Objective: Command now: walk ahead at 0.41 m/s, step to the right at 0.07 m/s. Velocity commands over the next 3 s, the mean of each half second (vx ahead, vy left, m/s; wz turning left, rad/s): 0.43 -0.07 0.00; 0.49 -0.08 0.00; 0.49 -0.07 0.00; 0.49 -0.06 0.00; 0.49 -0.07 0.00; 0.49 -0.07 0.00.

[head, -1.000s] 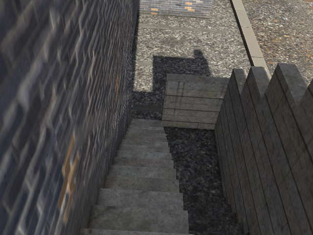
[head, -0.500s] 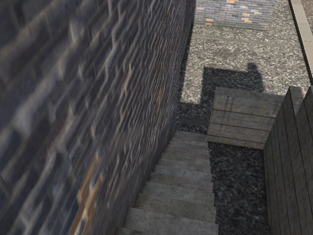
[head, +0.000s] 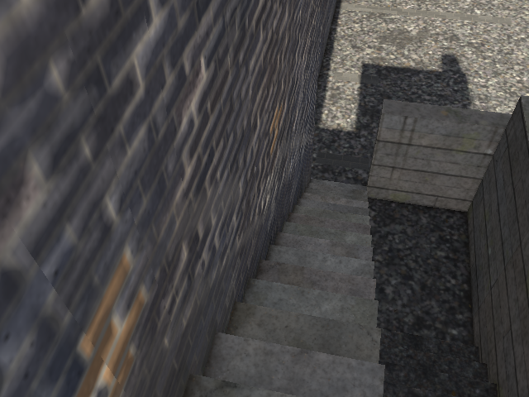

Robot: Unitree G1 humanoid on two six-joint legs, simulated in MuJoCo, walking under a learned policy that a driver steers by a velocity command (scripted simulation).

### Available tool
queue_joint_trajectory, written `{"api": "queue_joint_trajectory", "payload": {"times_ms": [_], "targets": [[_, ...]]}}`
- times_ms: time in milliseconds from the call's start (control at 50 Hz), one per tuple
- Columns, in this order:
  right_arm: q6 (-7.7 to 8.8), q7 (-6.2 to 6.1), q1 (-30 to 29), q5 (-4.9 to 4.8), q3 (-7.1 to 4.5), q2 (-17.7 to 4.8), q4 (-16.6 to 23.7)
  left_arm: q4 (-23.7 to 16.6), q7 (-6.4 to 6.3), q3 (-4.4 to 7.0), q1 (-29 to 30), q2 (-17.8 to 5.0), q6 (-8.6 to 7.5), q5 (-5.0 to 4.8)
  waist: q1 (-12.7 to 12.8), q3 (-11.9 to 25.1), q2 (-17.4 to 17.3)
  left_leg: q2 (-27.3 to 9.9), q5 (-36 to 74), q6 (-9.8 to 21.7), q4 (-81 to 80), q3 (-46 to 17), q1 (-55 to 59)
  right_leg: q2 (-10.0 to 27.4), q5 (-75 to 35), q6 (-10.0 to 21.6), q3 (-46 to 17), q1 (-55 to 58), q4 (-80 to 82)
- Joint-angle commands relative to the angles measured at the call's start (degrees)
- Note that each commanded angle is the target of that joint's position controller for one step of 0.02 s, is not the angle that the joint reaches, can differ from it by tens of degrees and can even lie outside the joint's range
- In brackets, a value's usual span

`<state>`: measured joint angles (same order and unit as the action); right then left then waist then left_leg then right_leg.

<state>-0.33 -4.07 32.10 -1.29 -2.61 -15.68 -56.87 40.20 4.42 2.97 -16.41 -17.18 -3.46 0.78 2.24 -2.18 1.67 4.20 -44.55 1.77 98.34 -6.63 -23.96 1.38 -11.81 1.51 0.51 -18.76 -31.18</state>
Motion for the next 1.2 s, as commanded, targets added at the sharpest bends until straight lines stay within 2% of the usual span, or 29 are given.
{"api": "queue_joint_trajectory", "payload": {"times_ms": [20,40,60,80,100,140,180,220,240,280,380,440,460,500,560,640,660,740,800,840,900,920,940,960,980,1020,1080,1140,1200], "targets": [[3.87,-0.16,-12.41,0.57,0.94,3.40,12.63,9.61,-2.51,1.31,-31.51,-8.32,0.85,1.61,7.20,0.53,19.68,5.11,4.64,1.05,35.46,-6.06,-47.81,11.79,-26.68,1.71,-19.98,32.38,-3.08],[4.97,0.81,0.58,-1.06,1.92,6.24,13.76,10.14,-2.83,3.00,-21.06,-14.23,0.31,1.46,-5.74,3.99,19.28,2.07,14.87,1.51,30.47,-7.06,-54.94,22.19,-9.20,7.61,-35.27,31.31,4.11],[5.13,1.21,2.95,-5.44,1.37,1.38,11.85,8.17,-3.11,4.17,-12.81,-15.06,-1.35,4.36,-6.13,7.73,15.23,-1.74,23.47,1.54,17.05,-11.54,-57.05,31.64,24.53,15.00,-47.45,27.50,13.67],[4.04,0.09,-8.23,-6.79,0.89,-3.70,10.47,7.77,-2.02,2.76,-7.67,-9.68,-2.65,5.82,-3.68,1.33,3.44,-5.03,24.35,0.71,9.33,-13.88,-52.82,32.48,32.01,17.76,-51.46,13.12,14.89],[1.72,-0.60,-12.31,-4.47,0.13,-7.47,10.30,6.09,-1.64,-0.16,1.41,-4.50,-3.02,6.43,-6.30,-6.71,-8.25,-3.82,29.40,-2.30,1.31,-13.60,-42.36,27.70,24.58,17.91,-41.62,-8.18,10.99],[-1.92,-0.50,-9.33,1.16,-0.09,-5.37,8.72,9.22,-2.67,-1.35,4.39,-5.75,-1.32,4.59,-10.80,-5.89,-2.24,-4.34,39.46,-6.43,-4.55,-6.24,-21.70,20.12,20.09,18.14,-23.48,-24.30,9.40],[-2.39,0.53,-15.30,-0.55,-0.44,-7.31,12.29,10.94,-4.64,-1.58,2.11,-3.60,-1.24,0.33,-6.72,-11.76,0.86,-4.47,49.55,-6.09,-19.16,-7.69,-26.50,12.53,33.64,13.06,-15.32,-20.37,7.29],[-1.58,2.27,-24.33,1.18,1.09,-4.18,16.18,14.09,-7.13,-1.07,-3.34,-4.04,-2.28,-2.34,-4.00,-12.89,-1.13,-6.20,64.80,-4.06,-40.78,-4.63,-19.66,9.45,41.31,9.41,-11.41,-19.17,4.29],[-1.15,3.67,-23.30,3.01,1.79,-1.23,15.68,15.53,-7.58,-0.90,-5.63,-4.26,-1.71,-2.61,-3.67,-8.14,-0.83,-5.35,74.76,-2.33,-49.12,1.06,-7.27,6.86,43.80,7.50,-6.96,-20.03,2.55],[-1.11,5.58,-23.76,2.35,1.88,-1.20,14.10,16.51,-6.93,0.07,-6.56,-5.75,-1.99,-1.98,-2.53,-5.36,1.38,-4.00,77.18,-2.75,-55.79,3.89,6.39,6.72,44.79,6.58,-4.28,-19.99,-1.18],[-2.10,5.15,-0.20,2.12,-2.39,-8.96,0.69,18.52,-4.81,0.11,-2.22,1.25,1.66,-2.88,-10.78,0.55,5.78,-11.31,71.26,-4.22,-79.96,3.62,15.02,-0.63,41.92,-0.94,-0.27,2.59,-40.60],[1.98,6.01,9.67,2.76,0.95,-4.46,-5.49,15.95,-5.81,0.55,-9.05,5.83,3.32,-3.92,-7.85,-0.83,-24.49,-14.61,99.39,-3.29,-62.54,0.10,34.58,-9.99,63.95,-3.23,-7.61,-25.75,-89.84],[1.78,6.16,11.74,-1.09,-0.60,-10.45,-6.58,14.10,-6.07,0.97,-15.17,4.65,2.62,-1.91,-4.18,0.56,-32.62,-18.83,94.40,3.85,-59.31,-11.97,37.20,-9.85,58.51,-3.50,-10.87,-36.49,-91.63],[1.31,5.94,2.24,-1.12,-0.92,-9.30,-5.43,11.09,-6.34,1.75,-8.76,0.19,2.84,-5.12,-1.18,3.36,-10.03,-25.46,60.10,13.44,-65.93,-20.88,27.56,-6.69,38.20,-3.11,-14.90,-38.58,-80.45],[4.20,1.12,-11.27,1.93,2.15,-3.53,-3.06,4.00,-8.71,1.57,5.47,-4.35,6.15,-4.36,0.25,-4.15,-2.63,-27.41,50.58,12.82,-68.92,-24.71,1.84,-3.35,16.74,-5.70,-20.93,-30.79,-60.24],[5.65,-0.98,-8.30,2.72,1.62,-7.05,-3.93,3.30,-7.79,0.61,6.46,1.07,5.96,-2.57,-1.53,-1.57,-10.52,-20.91,58.31,12.03,-67.42,-12.27,-1.70,-3.91,12.53,-7.51,-11.59,-15.68,-44.78],[6.19,-1.73,-3.38,1.06,0.91,-5.17,-5.39,2.31,-6.76,2.70,7.71,-3.46,5.37,-3.06,-2.44,-2.12,-8.26,-18.79,45.38,9.28,-59.13,-10.78,4.81,-2.45,-1.84,-6.42,-19.21,-23.42,-35.92],[5.18,-3.86,2.14,-0.15,1.31,0.81,-5.74,3.10,-3.59,1.32,10.54,1.72,5.60,-0.89,-4.95,-4.03,-7.83,-14.36,31.00,6.08,-49.44,-5.51,5.45,-1.57,-18.40,-5.25,-14.74,-22.78,-16.26],[2.52,-3.86,-2.65,-0.43,-0.09,-2.57,-1.82,1.74,-1.81,0.42,15.53,4.26,5.37,-2.38,-8.09,-6.17,-8.06,-11.86,24.66,5.90,-49.06,-1.60,-5.54,-1.14,-12.33,-5.91,-3.27,-7.36,-1.58],[2.21,-2.16,-4.58,0.85,-1.59,-5.26,-1.77,4.18,-1.52,1.49,10.93,1.47,5.18,-1.08,-6.90,-4.23,-9.90,-14.32,29.28,6.66,-42.29,-3.45,-9.63,-1.87,-12.39,-4.43,-1.65,-0.18,-10.58],[0.43,-2.18,-3.58,2.09,-2.11,-3.09,-3.51,10.40,-2.77,3.00,-1.57,-1.10,3.84,-2.50,-4.12,-1.45,-8.72,-12.09,37.53,4.77,-26.62,-0.32,-0.62,0.69,0.73,-0.81,1.56,7.54,17.11],[0.40,-2.88,-1.82,4.35,-1.63,-0.90,-5.15,13.78,-3.26,4.34,-10.81,-3.33,2.70,-1.85,0.29,1.00,-3.86,-10.46,40.47,3.40,-13.63,-0.13,-5.82,1.83,-7.06,-0.19,3.43,19.52,20.55],[1.06,-2.24,-0.92,5.89,-1.37,1.51,-6.60,16.82,-3.90,4.07,-21.38,-3.37,2.05,-1.31,5.03,1.80,5.44,-3.68,5.93,-0.28,11.83,2.82,-19.52,6.73,-14.40,3.52,-2.53,32.98,22.77],[2.26,-0.55,1.99,5.13,-0.07,6.71,-4.74,18.01,-2.29,2.49,-22.13,-6.93,0.33,1.37,1.23,4.99,15.57,0.35,-17.72,-2.15,36.82,0.69,-40.71,14.60,-58.35,7.83,-8.80,45.33,-8.09],[3.70,0.27,1.18,1.48,0.56,3.29,-1.75,18.06,-0.68,2.45,-19.67,-6.68,0.37,-0.44,0.49,12.16,13.05,-0.06,-10.97,-2.64,38.16,-0.16,-46.91,17.98,-58.13,11.49,-13.61,47.96,-12.30],[3.38,-1.02,-10.48,-3.52,2.27,3.81,3.97,19.99,-0.05,2.97,-18.19,-7.19,0.24,-0.10,1.73,12.48,1.76,-5.96,2.62,-2.61,21.77,-2.77,-50.71,24.57,3.72,19.93,-26.92,33.65,2.74],[0.62,-1.18,-13.42,-1.47,2.45,1.42,5.33,16.42,-0.82,-2.00,-3.32,3.43,-0.22,3.18,-5.43,2.02,-4.25,-7.97,23.44,-2.66,4.40,-4.81,-45.62,19.13,15.72,15.74,-22.90,7.38,4.40],[0.20,1.37,-10.31,4.59,2.53,2.68,4.39,16.89,-3.66,-1.99,2.47,-1.34,-0.01,1.08,-9.78,4.27,0.79,-8.08,51.51,-3.35,-26.08,3.43,-13.12,10.13,15.45,11.69,-11.09,-13.34,10.85],[1.34,2.04,-15.34,1.54,1.46,-1.96,4.29,20.27,-5.50,-1.53,-5.03,-0.94,-0.18,-0.98,-5.44,-2.99,7.38,-9.74,62.68,-3.41,-39.07,-0.98,-22.98,8.33,20.62,11.76,-13.22,2.04,4.51]]}}
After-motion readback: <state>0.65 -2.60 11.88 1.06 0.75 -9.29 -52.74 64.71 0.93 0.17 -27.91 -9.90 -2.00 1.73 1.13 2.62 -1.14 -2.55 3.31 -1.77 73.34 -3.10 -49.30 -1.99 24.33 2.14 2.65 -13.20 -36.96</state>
